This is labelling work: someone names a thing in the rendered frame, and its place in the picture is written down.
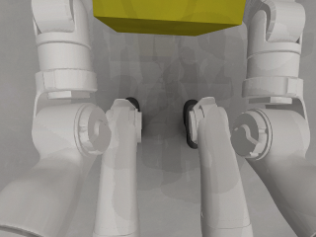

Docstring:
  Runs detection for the robot right forearm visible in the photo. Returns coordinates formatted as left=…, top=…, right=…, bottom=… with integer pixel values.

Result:
left=241, top=0, right=309, bottom=127

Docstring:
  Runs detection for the carton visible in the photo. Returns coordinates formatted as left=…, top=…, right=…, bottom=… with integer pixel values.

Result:
left=92, top=0, right=246, bottom=37

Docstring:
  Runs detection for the robot left forearm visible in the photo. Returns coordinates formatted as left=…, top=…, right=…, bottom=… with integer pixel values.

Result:
left=31, top=0, right=98, bottom=138

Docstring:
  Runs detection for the right robot foot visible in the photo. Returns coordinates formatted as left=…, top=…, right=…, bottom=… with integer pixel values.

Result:
left=183, top=99, right=198, bottom=149

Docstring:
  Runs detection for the robot left thigh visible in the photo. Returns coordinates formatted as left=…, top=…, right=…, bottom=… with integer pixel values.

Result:
left=92, top=106, right=142, bottom=237

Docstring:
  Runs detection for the robot left upper arm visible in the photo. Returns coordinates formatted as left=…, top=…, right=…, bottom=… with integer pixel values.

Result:
left=0, top=103, right=112, bottom=237

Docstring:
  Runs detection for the robot right upper arm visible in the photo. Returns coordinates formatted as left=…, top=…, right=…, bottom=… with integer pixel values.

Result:
left=230, top=108, right=316, bottom=237

